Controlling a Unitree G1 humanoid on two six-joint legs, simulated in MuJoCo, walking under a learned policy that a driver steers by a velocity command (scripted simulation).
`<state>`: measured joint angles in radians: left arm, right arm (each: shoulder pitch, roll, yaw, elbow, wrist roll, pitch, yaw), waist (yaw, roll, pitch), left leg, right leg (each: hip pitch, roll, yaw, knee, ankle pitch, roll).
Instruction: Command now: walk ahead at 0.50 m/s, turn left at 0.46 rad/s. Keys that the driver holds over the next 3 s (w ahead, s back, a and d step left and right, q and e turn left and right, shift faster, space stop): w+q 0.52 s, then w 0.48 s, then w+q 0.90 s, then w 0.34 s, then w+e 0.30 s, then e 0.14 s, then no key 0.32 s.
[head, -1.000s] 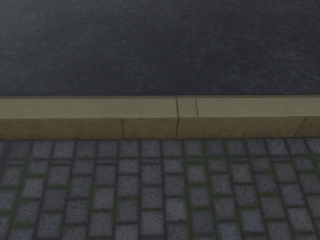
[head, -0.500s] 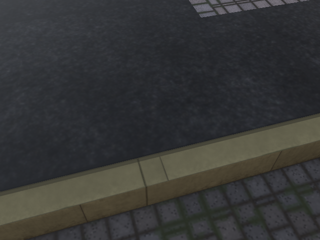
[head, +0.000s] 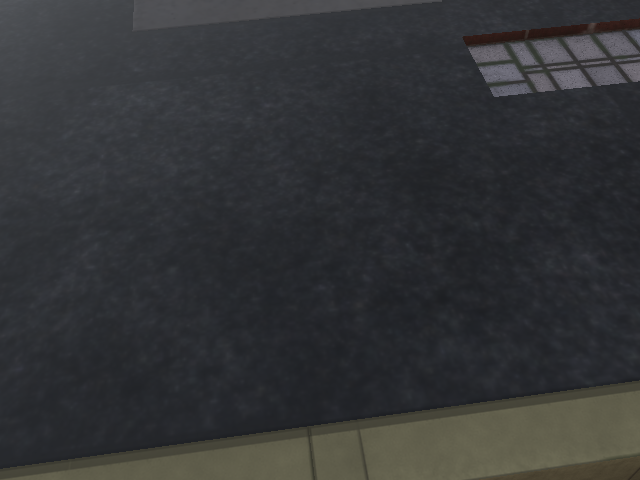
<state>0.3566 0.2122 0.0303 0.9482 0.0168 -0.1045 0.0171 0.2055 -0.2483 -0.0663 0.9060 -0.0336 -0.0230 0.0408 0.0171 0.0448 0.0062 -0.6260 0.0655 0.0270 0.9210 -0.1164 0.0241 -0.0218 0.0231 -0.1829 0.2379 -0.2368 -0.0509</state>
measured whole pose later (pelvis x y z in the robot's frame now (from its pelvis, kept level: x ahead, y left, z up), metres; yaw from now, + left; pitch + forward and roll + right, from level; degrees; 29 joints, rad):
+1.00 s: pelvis +0.54 +0.08 +0.15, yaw +25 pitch +2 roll -1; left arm 0.44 0.18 0.05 0.99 0.01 -0.08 0.00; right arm 0.10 -0.14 -0.01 0.63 -0.03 -0.05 0.02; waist 0.01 0.04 -0.03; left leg -0.91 0.00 -0.09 1.30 -0.07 0.10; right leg -0.25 0.05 -0.12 0.55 -0.35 -0.09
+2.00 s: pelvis +1.06 +0.37 +0.17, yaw +54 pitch +1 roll -1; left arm 0.35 0.25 0.05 0.77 0.02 -0.09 0.00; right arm 0.22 -0.30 -0.07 0.71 -0.05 0.00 0.05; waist 0.03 0.05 0.01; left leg -0.61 0.00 -0.05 1.11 -0.26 0.04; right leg -0.18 0.00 -0.14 0.37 -0.21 -0.04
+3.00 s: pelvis +1.32 +0.72 +0.16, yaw +42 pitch +0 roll +1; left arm 0.21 0.21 0.03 0.82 0.02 -0.02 0.00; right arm 0.22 -0.23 -0.03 0.85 -0.03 0.02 -0.02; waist 0.00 0.02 0.07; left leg -0.49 0.05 -0.02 1.03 -0.38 -0.01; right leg -0.32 0.08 -0.05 0.40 -0.08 -0.12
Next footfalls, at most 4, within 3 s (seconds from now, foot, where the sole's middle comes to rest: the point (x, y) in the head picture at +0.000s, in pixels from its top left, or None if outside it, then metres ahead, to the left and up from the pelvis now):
0.18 left None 0.21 0.10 -0.78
0.72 right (346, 413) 0.57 0.02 -0.61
1.26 left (219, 319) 0.79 0.29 -0.61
1.74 right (216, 197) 1.16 0.34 -0.61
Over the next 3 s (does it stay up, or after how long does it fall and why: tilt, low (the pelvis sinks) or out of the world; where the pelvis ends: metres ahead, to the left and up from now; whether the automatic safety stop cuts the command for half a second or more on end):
stays up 1.32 0.72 0.16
